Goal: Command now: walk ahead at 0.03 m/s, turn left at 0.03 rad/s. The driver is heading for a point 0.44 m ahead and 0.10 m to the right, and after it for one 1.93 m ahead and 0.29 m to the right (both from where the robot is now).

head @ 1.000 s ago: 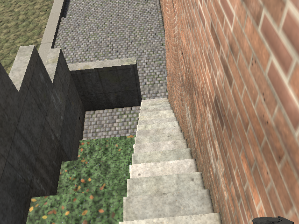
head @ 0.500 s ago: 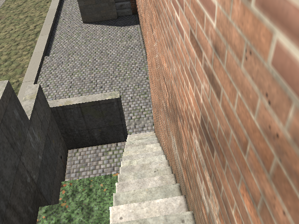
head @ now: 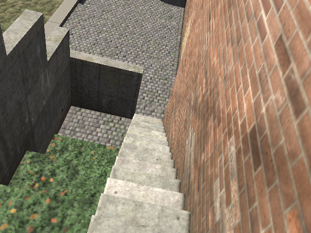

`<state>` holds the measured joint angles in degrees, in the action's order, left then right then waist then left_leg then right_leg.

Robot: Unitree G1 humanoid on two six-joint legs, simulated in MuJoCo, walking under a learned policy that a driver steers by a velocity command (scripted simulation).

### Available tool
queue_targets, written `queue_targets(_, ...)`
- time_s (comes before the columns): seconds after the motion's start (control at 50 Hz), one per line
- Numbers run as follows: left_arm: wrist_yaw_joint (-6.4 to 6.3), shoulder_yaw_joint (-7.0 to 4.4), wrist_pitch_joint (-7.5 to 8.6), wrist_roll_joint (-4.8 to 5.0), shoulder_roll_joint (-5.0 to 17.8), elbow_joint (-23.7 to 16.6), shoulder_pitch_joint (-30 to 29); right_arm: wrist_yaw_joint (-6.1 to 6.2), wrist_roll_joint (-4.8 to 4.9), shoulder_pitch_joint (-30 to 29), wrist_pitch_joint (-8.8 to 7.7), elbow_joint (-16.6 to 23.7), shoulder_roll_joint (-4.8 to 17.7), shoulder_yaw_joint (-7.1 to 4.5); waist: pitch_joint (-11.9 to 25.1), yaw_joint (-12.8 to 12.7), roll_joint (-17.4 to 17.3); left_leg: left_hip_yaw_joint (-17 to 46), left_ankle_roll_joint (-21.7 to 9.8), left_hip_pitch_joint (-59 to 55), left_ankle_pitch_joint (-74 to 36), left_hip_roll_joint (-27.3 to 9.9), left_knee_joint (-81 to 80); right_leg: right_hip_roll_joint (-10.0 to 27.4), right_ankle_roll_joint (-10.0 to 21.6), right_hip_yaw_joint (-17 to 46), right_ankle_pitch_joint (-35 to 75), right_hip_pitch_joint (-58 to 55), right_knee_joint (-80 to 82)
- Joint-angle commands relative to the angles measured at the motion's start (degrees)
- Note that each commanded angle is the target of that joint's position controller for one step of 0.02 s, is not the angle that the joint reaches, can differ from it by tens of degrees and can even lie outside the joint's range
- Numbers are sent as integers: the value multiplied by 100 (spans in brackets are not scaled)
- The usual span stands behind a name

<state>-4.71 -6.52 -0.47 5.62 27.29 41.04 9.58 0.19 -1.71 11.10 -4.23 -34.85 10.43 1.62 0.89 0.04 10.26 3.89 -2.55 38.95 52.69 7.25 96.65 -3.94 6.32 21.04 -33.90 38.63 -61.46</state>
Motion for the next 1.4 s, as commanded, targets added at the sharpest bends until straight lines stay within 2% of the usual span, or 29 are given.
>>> queue_targets(0.02, 98, -23, 399, -339, -88, 129, 1076, 144, 188, -189, 311, -162, 1050, -480, 9, -783, -4540, 2725, -85, -1641, -5079, -995, -4470, -1156, 39, 1172, 1718, 2838, -163)
queue_targets(0.06, 121, -278, 127, -352, 547, 643, 1806, -7, -166, -1372, 699, 514, 617, -322, 760, -1244, -2920, 1427, -217, 1062, -3232, -961, -4050, -1624, -509, -519, 3301, 228, -1921)
queue_targets(0.16, 40, 256, -453, -544, -501, -791, -168, 387, 81, -620, 557, 433, 680, -92, 52, -457, -1181, 1443, -527, -626, -3383, -1515, -4754, -904, -1374, -580, 4348, 1379, -2258)
queue_targets(0.26, 505, 227, -194, -374, -473, -1172, -779, 478, 154, 748, 255, -9, 1074, -424, -27, 307, -1309, 1191, -372, -3424, -2740, -1633, -4897, -237, -1141, -429, 4581, 2454, 183)
queue_targets(0.38, 721, 141, -217, -487, -487, -421, 921, 153, 96, 126, 131, -193, 926, -467, 37, -204, -1687, 268, -195, -2296, -4069, -1543, -3817, -23, -571, -1673, 5662, -442, 950)
queue_targets(0.44, 735, 270, -107, -213, -752, -722, -154, 115, 140, 880, 65, -378, 1002, -550, -1044, 505, -1312, 515, 22, -2935, -3746, -1978, -3738, 416, -486, -1836, 3588, 543, 2748)
queue_targets(0.5, 756, -22, -40, -151, -160, -47, 1822, -59, 226, -318, -124, -234, 1190, -682, -176, -674, -1869, 551, -113, -1698, -5900, -2183, -2156, 620, 81, -1655, 3285, -1797, 1945)
queue_targets(0.54, 626, -118, 36, -303, -87, 672, 3577, 138, 304, -1198, -110, 171, 1027, -697, -411, -1690, 263, -1135, 763, 1075, -4124, -855, 2243, 735, 1247, -1430, 5232, -4687, 3110)
queue_targets(0.56, 655, 106, 157, -180, -275, 408, 3005, 263, 113, -708, -104, 671, 665, -532, -710, -772, 1335, -424, 1181, 2166, -699, -113, 2408, 814, 1872, 660, 5401, -4669, 2969)
queue_targets(0.58, 682, 329, 294, -123, -671, 115, 2589, 229, 23, -311, -114, 714, 945, -571, -143, -482, -376, 520, 813, 1490, -2062, -489, 614, 815, 1455, 350, 4400, -4227, 2654)
queue_targets(0.6, 607, 69, 412, -214, -145, 205, 2212, 136, 390, -519, -125, 1020, 529, -520, 33, -311, 242, 769, 854, 2124, -1840, -552, -168, 1642, 2085, 2401, 1725, -4132, 3286)
queue_targets(0.62, 454, 284, 432, -264, -418, -20, 882, 141, 655, -489, 4, 1129, 1034, -618, -762, 329, -894, 968, 1005, 1879, -3086, -1053, -1891, 2107, 1881, 2776, 968, -2356, 3339)
queue_targets(0.64, 247, 315, 236, -339, -381, 147, 1138, 197, 576, -650, 155, 1014, 999, -609, -660, 110, -1275, 913, 1107, 1417, -3154, -1003, -2352, 2081, 1747, 2811, 887, -2541, 3697)
queue_targets(0.68, 58, 173, 342, -588, 82, 412, 1136, 262, 473, -189, 266, 868, 981, -612, -436, 93, -777, 788, 1107, 160, -4143, -872, -2548, 2006, 1587, 2425, 2059, -1825, 3157)
queue_targets(0.7, -53, 195, 377, -431, -165, 679, 1231, 186, 504, -86, 143, 664, 1551, -915, -543, 135, -704, 1161, 1067, 327, -5745, -982, -3581, 1512, 1105, 1450, 1820, -2046, 2174)
queue_targets(0.76, -256, 450, 307, -301, -796, 960, 1597, -41, 109, -26, 79, 432, 838, -749, -640, -34, -634, 357, 920, -1162, -7962, -795, -4824, 710, 463, -387, 1917, -1029, 1560)
queue_targets(0.98, -105, 255, 1018, -265, -1108, 1520, 2302, -308, 232, 180, 136, -343, 1192, -823, -1010, -662, -8, 952, 279, 2343, -7858, -1248, -4472, 1891, 45, -114, 1689, -3488, -1297)
queue_targets(1.04, -145, 481, 833, -554, -1570, 1317, 1889, -424, 119, 1418, -254, -1181, 967, -676, -673, -297, -921, -626, 92, -1859, -10873, -958, -7546, 803, -412, -2585, 763, -1318, -2806)
queue_targets(1.08, -99, 410, 695, -809, -925, 1062, 1063, -354, -50, 3796, -364, -2062, 1023, -768, -147, 965, -2026, -1440, -219, -5585, -12193, -442, -8264, 288, -896, -3401, -300, 413, -5801)
queue_targets(1.12, -75, 326, 568, -584, -725, 631, -245, -320, -138, 5394, -357, -2491, 1089, -665, -191, 1969, -2177, -510, -682, -6556, -11781, -1123, -7937, -61, -1320, -3356, -2150, 1376, -8273)
queue_targets(1.14, -30, 365, 635, -576, -878, 269, -443, -423, -195, 5669, -457, -2470, 1155, -528, 25, 1838, -2386, -35, -511, -6688, -12593, -1425, -6760, -67, -1101, -2781, -1904, 1653, -8149)
queue_targets(1.16, 93, 461, 646, -739, -1224, -206, 601, -404, -212, 4751, -445, -2133, 1470, -497, 846, 710, -3978, 509, -514, -7615, -13536, -1517, -5446, 302, -994, -1931, -1323, 2325, -6756)
queue_targets(1.2, 161, 637, 726, -536, -1244, -272, 1009, -315, 229, 3009, -111, -1481, 2157, -870, 1931, 210, -2243, 3186, -2500, -6646, -8775, -2713, -6230, 681, -1021, -1357, -465, 2440, -5109)
queue_targets(1.22, 208, 724, 785, -283, -1270, -578, 694, -206, 33, 2549, -105, -1479, 2787, -1055, 2224, 86, -1842, 5565, -3125, -6174, -5716, -3696, -6952, 762, -960, -631, -398, 3036, -4977)
queue_targets(1.24, 96, 424, 769, -44, -528, -175, 328, -250, -201, 2029, -301, -1276, 1616, -646, 1460, -66, 236, 5718, -2683, -4887, -5475, -3623, -7167, 928, -772, -283, 951, 3076, -3796)
queue_targets(1.26, 60, 440, 724, -102, -532, -297, 70, -277, -186, 1563, -401, -1136, 1452, -573, 663, -146, -232, 5801, -2584, -4299, -7054, -3593, -6773, 990, -802, -154, 1027, 3376, -3367)
queue_targets(1.3, 2, 456, 626, -659, -433, -198, 18, 118, 540, 1566, -255, -1244, 1221, -494, 63, -252, -311, 3597, -1428, -3234, -7737, -2224, -6507, 1150, -900, -602, 3175, 1970, -916)
queue_targets(1.34, 322, 595, 789, -823, -722, -330, -934, 455, 746, 1830, -295, -1557, 591, -306, -320, 179, -577, 1503, -465, -1195, -5065, -482, -6328, 738, -389, -1664, 7385, -670, 2681)
queue_targets(1.4, 607, 550, 694, -763, -1153, -479, -827, 340, 527, 1628, -412, -1999, 696, -292, -539, 263, -1229, 1035, -441, -787, -4654, -102, -5869, 265, -140, -2171, 8349, -1858, 2942)
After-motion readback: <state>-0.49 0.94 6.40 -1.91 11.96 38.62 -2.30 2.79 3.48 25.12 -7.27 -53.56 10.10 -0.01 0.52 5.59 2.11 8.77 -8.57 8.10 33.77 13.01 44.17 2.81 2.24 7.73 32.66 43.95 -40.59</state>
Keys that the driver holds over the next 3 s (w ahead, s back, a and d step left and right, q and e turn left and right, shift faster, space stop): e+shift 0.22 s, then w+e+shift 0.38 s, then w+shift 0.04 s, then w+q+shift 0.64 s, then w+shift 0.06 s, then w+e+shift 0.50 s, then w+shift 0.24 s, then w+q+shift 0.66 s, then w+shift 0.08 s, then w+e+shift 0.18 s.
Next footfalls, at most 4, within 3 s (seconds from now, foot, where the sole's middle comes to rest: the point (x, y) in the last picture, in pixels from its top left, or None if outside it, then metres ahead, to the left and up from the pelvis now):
0.52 right None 0.15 -0.13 -0.78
1.14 left None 0.67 0.02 -1.17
1.70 right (136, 185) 1.22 -0.12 -1.56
1.98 left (120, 172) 1.45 0.00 -1.76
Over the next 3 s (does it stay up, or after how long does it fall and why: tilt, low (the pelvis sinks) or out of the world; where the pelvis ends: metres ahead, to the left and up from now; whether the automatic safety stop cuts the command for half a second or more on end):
stays up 1.94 -0.23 -1.44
